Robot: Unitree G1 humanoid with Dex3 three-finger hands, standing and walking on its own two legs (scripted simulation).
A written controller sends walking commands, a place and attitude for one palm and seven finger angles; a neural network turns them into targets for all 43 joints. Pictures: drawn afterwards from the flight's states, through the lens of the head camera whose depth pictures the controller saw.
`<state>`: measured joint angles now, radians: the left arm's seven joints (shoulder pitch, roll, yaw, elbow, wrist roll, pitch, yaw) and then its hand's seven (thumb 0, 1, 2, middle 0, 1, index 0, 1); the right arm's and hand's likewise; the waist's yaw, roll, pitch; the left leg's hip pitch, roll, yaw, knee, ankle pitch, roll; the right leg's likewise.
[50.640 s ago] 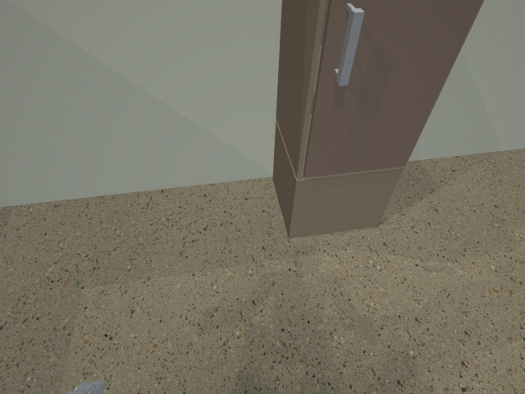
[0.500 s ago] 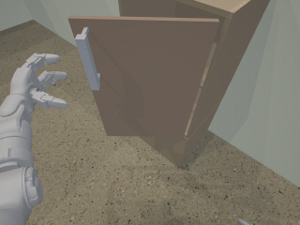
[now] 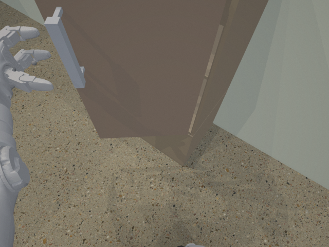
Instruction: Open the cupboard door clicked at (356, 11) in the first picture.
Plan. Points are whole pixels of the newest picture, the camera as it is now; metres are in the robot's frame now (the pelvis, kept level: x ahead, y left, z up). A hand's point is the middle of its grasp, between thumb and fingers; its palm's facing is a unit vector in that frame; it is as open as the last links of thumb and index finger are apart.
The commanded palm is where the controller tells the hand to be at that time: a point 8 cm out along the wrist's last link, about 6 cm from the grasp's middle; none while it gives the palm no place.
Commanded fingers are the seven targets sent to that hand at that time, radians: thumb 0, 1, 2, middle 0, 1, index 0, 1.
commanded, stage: move the hooked fingers beside the handle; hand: left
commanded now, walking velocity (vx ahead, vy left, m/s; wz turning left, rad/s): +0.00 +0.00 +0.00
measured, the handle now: (70, 51) +0.54 +0.19 +0.15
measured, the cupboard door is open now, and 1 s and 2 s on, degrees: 40 40 40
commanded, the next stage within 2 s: slide the fingers in behind the handle in 0.80 s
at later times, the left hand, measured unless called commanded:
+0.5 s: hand (29, 65) +0.49 +0.27 +0.16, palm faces +0.01 -1.00 +0.02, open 14.0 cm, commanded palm +0.47 +0.31 +0.15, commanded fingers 0.00 -0.50 0.30 -0.30 -1.20 -0.30 -1.20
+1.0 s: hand (38, 62) +0.51 +0.26 +0.15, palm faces +0.00 -1.00 +0.01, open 14.0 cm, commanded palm +0.48 +0.30 +0.15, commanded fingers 0.00 -0.50 0.30 -0.30 -1.20 -0.30 -1.20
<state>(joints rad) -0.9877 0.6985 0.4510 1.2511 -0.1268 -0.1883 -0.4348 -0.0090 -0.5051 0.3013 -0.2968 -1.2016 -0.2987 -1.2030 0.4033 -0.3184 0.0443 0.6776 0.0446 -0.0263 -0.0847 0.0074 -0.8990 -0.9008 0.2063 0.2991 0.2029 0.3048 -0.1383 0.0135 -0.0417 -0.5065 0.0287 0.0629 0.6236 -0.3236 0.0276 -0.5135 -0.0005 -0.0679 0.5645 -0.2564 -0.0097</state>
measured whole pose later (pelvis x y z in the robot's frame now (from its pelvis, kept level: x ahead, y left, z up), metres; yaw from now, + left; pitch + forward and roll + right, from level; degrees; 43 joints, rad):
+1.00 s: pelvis +0.01 +0.01 +0.00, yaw -1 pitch +14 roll -2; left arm -0.98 0.69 0.45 1.22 -0.13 -0.20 -0.43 -0.01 -0.50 0.30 -0.30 -1.20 -0.30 -1.20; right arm 0.43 -0.30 0.05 0.64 0.04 0.03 -0.06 0.01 -0.90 -0.90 0.21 0.30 0.20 0.30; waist -0.14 0.01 -0.06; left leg -0.55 0.04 0.07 0.67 -0.36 0.03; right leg -0.55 0.01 -0.06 0.58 -0.27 0.00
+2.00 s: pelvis +0.00 +0.00 +0.00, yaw +0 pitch +12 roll -2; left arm -1.00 0.50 0.35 1.18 -0.13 -0.20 -0.25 -0.01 -0.51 0.30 -0.30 -1.21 -0.30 -1.22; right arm 0.43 -0.29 0.03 0.67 0.03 -0.01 -0.04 0.01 -0.90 -0.90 0.21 0.30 0.20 0.30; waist -0.13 0.03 -0.06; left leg -0.53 0.03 0.06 0.67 -0.35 0.03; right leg -0.54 0.00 -0.07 0.60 -0.28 -0.01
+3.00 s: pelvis +0.01 +0.00 +0.00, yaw +0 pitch +12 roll -1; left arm -0.97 0.46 0.35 1.14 -0.12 -0.21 -0.21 0.00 0.15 0.58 -0.35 -1.27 -0.35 -1.28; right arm 0.41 -0.28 0.03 0.67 0.03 -0.02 -0.03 0.01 -0.90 -0.90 0.21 0.30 0.20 0.30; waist -0.12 0.03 -0.06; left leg -0.52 0.03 0.06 0.66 -0.35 0.02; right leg -0.53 0.01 -0.06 0.60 -0.28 -0.01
